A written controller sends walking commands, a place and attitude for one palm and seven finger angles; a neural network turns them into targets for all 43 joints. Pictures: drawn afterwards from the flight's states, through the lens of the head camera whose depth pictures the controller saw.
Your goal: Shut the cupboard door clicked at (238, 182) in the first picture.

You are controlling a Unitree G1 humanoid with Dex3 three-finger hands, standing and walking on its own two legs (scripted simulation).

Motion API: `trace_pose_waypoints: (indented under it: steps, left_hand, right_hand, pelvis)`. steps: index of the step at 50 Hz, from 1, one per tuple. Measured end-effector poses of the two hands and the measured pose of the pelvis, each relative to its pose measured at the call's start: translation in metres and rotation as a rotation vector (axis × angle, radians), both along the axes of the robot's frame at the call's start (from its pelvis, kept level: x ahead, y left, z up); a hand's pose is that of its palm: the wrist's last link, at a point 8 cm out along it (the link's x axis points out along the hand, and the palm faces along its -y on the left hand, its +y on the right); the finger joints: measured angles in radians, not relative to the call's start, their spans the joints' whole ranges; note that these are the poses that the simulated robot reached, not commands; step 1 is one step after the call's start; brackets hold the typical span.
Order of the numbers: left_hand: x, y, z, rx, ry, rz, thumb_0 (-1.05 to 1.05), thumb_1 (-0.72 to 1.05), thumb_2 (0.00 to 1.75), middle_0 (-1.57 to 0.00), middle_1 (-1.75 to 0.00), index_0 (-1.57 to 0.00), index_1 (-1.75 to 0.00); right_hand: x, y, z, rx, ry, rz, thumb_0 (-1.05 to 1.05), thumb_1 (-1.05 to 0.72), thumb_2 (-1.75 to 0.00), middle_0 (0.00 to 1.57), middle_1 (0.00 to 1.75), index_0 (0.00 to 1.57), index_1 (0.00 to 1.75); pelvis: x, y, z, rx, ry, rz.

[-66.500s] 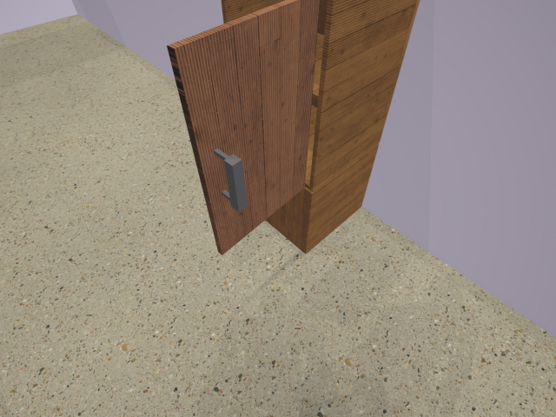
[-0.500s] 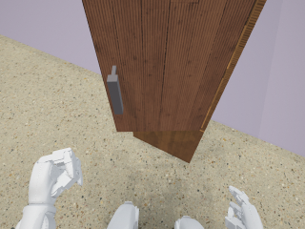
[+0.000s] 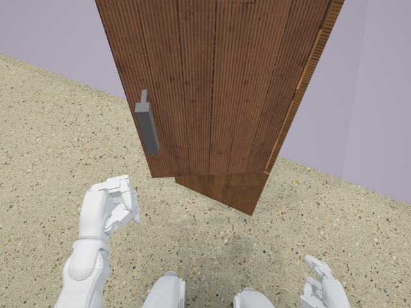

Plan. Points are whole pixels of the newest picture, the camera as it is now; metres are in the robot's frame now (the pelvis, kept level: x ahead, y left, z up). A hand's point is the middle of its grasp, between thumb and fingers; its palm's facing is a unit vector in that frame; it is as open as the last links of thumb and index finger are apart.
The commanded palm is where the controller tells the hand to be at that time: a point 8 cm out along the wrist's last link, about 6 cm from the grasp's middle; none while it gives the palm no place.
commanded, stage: bring the fist close to the handle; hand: left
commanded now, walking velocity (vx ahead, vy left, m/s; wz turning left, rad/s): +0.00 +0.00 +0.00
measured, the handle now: (149, 123) +0.49 +0.15 +0.05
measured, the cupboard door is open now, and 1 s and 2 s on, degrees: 30 30 17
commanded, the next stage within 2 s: push the door shut along its arc in 0.96 s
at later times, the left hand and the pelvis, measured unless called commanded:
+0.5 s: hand (161, 165) +0.38 +0.11 +0.05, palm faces +0.04 -1.00 -0.03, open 3.1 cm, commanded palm +0.36 +0.16 +0.05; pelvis +0.00 +0.00 +0.00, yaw +0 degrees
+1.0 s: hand (160, 161) +0.39 +0.11 +0.05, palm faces +0.10 -1.00 +0.00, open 3.1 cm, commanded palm +0.37 +0.16 +0.05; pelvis +0.00 -0.01 +0.01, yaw -1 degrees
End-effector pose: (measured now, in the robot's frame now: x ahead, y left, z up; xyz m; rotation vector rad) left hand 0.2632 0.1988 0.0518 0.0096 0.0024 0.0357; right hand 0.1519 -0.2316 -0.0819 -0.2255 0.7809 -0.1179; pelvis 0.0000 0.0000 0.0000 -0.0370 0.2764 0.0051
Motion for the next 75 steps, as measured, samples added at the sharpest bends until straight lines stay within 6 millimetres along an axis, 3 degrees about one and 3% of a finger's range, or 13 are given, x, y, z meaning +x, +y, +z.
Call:
trace_pose_waypoints:
  steps: [5, 13, 21, 29, 33, 38, 42, 46, 50, 63, 75]
  left_hand:
    - [0.018, 0.003, 0.010, 0.009, -0.079, 0.052, 0.02, 0.89, 0.90, -1.30, -1.50, -1.30, -1.50]
    - [0.042, -0.015, -0.009, 0.002, 0.012, -0.014, 0.02, 0.90, 0.90, -1.30, -1.50, -1.30, -1.50]
    - [0.074, -0.029, 0.009, 0.002, -0.087, 0.022, 0.02, 0.90, 0.90, -1.30, -1.50, -1.30, -1.50]
    - [0.100, -0.043, -0.007, 0.007, 0.013, 0.018, 0.01, 0.90, 0.90, -1.30, -1.50, -1.30, -1.50]
    - [0.111, -0.042, -0.002, -0.009, -0.031, 0.054, 0.02, 0.89, 0.90, -1.30, -1.50, -1.30, -1.50]
    - [0.114, -0.037, 0.007, 0.026, -0.076, 0.055, 0.02, 0.90, 0.90, -1.29, -1.50, -1.30, -1.50]
    - [0.107, -0.035, -0.001, 0.029, -0.013, 0.046, 0.01, 0.90, 0.90, -1.29, -1.50, -1.30, -1.50]
    - [0.099, -0.033, -0.008, -0.001, 0.012, 0.062, 0.02, 0.90, 0.90, -1.30, -1.50, -1.30, -1.50]
    - [0.100, -0.035, -0.002, -0.003, -0.053, 0.061, 0.02, 0.90, 0.90, -1.30, -1.50, -1.30, -1.50]
    - [0.122, -0.038, -0.004, 0.022, -0.013, 0.014, 0.02, 0.89, 0.90, -1.30, -1.50, -1.30, -1.50]
    - [0.153, -0.028, 0.002, 0.038, -0.041, -0.039, 0.02, 0.89, 0.90, -1.34, -1.50, -1.30, -1.50]
  right_hand:
    - [-0.008, -0.002, -0.004, -0.002, 0.045, 0.006, 0.01, -0.90, -0.90, 0.20, 0.30, 0.20, 0.30]
    - [-0.016, -0.006, -0.007, -0.008, 0.098, -0.017, 0.01, -0.90, -0.90, 0.20, 0.30, 0.20, 0.30]
    - [-0.022, -0.007, -0.011, -0.004, 0.132, -0.021, 0.01, -0.90, -0.90, 0.20, 0.30, 0.20, 0.30]
    - [-0.037, -0.009, -0.015, 0.012, 0.192, -0.048, 0.01, -0.90, -0.90, 0.20, 0.30, 0.20, 0.30]
    - [-0.049, -0.014, -0.018, 0.007, 0.227, -0.069, 0.01, -0.90, -0.90, 0.20, 0.30, 0.20, 0.30]
    - [-0.062, -0.020, -0.023, 0.019, 0.274, -0.085, 0.01, -0.90, -0.90, 0.20, 0.30, 0.20, 0.30]
    - [-0.068, -0.022, -0.022, 0.027, 0.300, -0.094, 0.01, -0.90, -0.90, 0.20, 0.30, 0.20, 0.30]
    - [-0.067, -0.025, -0.019, 0.015, 0.299, -0.098, 0.01, -0.90, -0.90, 0.20, 0.30, 0.20, 0.30]
    - [-0.062, -0.028, -0.018, -0.005, 0.282, -0.089, 0.01, -0.90, -0.90, 0.20, 0.30, 0.20, 0.30]
    - [-0.052, -0.023, -0.020, 0.005, 0.247, -0.090, 0.01, -0.90, -0.90, 0.20, 0.30, 0.20, 0.30]
    - [-0.089, -0.025, -0.033, -0.007, 0.352, -0.130, 0.01, -0.90, -0.90, 0.20, 0.30, 0.20, 0.30]
  pelvis:
    - [0.001, 0.000, 0.000, 0.003, 0.004, 0.000]
    - [0.002, 0.003, 0.002, 0.002, 0.009, -0.003]
    - [0.003, 0.003, 0.003, 0.008, 0.017, -0.008]
    - [0.002, 0.001, 0.005, 0.013, 0.028, -0.014]
    - [0.002, -0.001, 0.004, 0.017, 0.039, -0.022]
    - [0.005, -0.003, 0.004, 0.022, 0.043, -0.029]
    - [0.007, -0.004, 0.008, 0.026, 0.034, -0.029]
    - [0.006, -0.006, 0.010, 0.027, 0.028, -0.026]
    - [0.004, -0.006, 0.008, 0.023, 0.030, -0.020]
    - [0.000, -0.004, 0.005, 0.021, 0.037, -0.020]
    - [-0.003, -0.001, -0.003, 0.011, 0.065, -0.018]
